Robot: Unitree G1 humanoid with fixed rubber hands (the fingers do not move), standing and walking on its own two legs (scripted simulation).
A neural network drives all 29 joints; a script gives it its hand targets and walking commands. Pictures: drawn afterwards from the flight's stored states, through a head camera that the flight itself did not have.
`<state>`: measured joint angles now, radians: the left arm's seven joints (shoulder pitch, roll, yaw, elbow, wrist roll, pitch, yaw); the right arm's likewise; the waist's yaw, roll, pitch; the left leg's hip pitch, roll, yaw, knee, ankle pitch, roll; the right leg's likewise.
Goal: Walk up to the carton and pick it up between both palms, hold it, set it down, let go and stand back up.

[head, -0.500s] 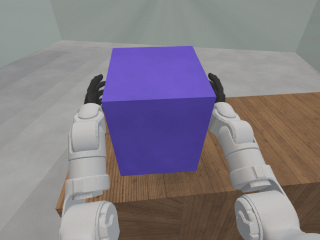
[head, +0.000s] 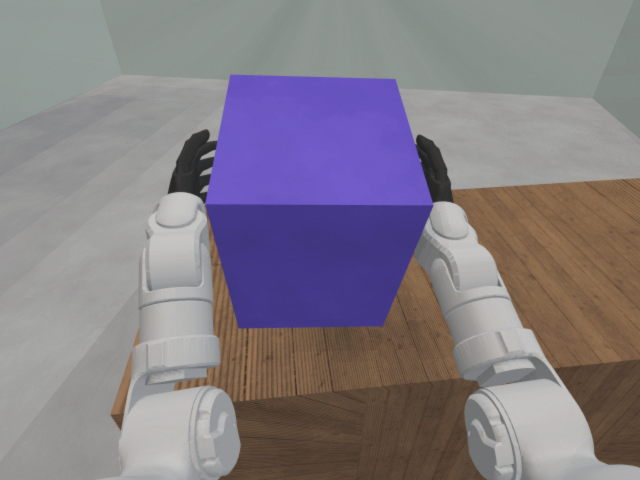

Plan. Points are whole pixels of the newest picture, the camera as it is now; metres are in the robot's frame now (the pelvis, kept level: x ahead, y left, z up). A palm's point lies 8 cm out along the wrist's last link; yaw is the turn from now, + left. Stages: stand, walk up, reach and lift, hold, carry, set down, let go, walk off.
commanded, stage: set down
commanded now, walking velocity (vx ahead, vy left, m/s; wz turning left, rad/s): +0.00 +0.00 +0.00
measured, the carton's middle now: (312, 210) +0.39 +0.00 +0.20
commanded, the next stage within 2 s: none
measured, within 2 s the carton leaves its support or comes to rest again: neither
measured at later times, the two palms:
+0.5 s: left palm (204, 228) +0.39 +0.15 +0.18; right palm (426, 225) +0.38 -0.15 +0.18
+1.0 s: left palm (210, 241) +0.41 +0.15 +0.14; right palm (421, 236) +0.38 -0.15 +0.15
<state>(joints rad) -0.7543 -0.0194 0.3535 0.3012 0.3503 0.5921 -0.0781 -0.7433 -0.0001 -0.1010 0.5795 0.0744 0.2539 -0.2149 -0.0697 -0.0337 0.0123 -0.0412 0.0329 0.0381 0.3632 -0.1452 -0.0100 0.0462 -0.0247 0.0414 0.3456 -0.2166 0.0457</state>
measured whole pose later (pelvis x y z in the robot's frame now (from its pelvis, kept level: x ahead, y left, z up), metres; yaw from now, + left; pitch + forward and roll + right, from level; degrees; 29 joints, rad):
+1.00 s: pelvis +0.01 +0.00 +0.00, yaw +0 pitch -9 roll +0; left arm -0.76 0.02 0.40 0.70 0.38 0.23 -0.11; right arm -0.73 0.06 -0.22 0.82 -0.11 -0.06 -0.21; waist -0.07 -0.06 0.10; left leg -0.05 0.03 0.04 0.36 -0.15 -0.01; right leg 0.04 -0.03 0.04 0.34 -0.22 0.05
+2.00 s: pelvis +0.02 +0.00 +0.00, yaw +0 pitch -2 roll +0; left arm -0.87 0.11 0.41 1.00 0.38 0.07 -0.15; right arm -0.69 0.18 -0.42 0.85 -0.30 -0.15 -0.25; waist -0.07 -0.07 0.07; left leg -0.19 0.03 0.04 0.36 -0.15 -0.01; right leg -0.10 -0.03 0.04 0.34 -0.21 0.05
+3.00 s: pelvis +0.02 +0.01 +0.00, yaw +0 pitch +7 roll +0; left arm -0.89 0.13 0.43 1.23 0.38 -0.14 -0.12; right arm -0.67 0.21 -0.56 0.99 -0.43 -0.35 -0.27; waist -0.07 -0.07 -0.02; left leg -0.36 0.03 0.04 0.36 -0.13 -0.01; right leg -0.27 -0.03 0.04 0.34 -0.19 0.05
